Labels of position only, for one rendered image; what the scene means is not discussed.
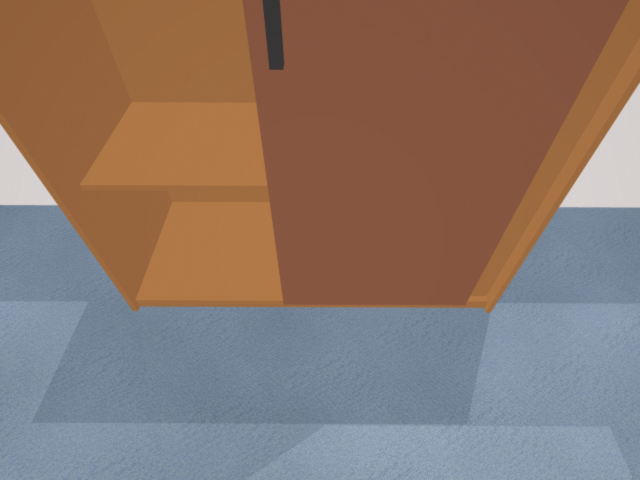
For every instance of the handle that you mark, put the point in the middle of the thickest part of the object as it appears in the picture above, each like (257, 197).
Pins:
(273, 27)

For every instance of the wardrobe door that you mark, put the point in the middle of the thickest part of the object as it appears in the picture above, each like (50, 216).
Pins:
(401, 135)
(608, 65)

